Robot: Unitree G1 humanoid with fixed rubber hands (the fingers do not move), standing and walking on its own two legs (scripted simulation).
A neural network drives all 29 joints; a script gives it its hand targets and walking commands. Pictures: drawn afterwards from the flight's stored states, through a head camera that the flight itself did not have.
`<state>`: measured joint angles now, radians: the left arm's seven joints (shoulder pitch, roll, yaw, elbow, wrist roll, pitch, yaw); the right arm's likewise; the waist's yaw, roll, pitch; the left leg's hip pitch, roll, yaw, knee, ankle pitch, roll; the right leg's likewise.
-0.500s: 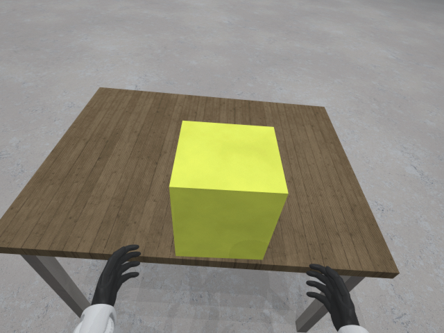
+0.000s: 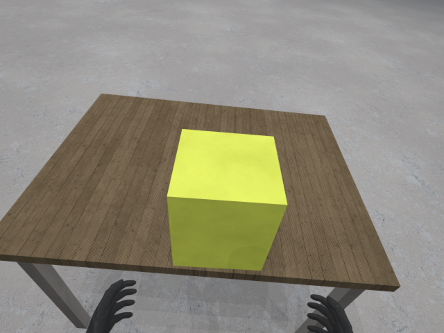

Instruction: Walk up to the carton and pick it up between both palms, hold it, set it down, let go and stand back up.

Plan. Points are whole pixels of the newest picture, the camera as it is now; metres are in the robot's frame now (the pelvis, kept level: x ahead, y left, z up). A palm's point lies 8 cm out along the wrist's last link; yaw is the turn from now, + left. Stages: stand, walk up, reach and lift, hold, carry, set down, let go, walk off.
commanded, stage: set down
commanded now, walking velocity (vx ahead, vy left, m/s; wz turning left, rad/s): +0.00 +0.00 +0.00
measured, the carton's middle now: (222, 201) +0.42 +0.03 -0.01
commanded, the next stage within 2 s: none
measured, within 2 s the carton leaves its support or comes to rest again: neither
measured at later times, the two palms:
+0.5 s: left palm (101, 318) +0.17 +0.23 -0.06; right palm out of the picture +0.18 -0.19 -0.07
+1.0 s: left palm out of the picture +0.15 +0.22 -0.09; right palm out of the picture +0.16 -0.20 -0.09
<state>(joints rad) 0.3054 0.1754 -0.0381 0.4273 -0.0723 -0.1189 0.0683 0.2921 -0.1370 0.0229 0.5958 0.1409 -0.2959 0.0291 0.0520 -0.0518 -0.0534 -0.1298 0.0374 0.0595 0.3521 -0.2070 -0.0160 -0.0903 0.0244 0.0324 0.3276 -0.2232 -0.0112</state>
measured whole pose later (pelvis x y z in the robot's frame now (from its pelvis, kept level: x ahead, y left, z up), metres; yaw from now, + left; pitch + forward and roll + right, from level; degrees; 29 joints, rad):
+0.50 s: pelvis +0.02 +0.00 +0.00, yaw +0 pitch +0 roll +0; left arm 0.27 0.18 0.04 0.37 0.00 0.17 -0.03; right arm 0.28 -0.13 0.06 0.55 0.10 -0.13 -0.05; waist 0.04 -0.02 -0.03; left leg -0.12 0.04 0.05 0.34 -0.23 -0.02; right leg -0.07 0.03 0.03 0.31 -0.25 -0.02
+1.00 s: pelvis +0.00 +0.00 +0.00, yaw +1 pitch +0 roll +0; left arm 0.14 0.17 0.04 0.48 0.06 0.38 -0.02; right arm 0.11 -0.11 0.01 0.75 0.06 0.01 -0.04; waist 0.02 -0.02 0.00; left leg -0.17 0.04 0.04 0.38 -0.21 -0.02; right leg -0.12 0.03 0.02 0.34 -0.22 -0.01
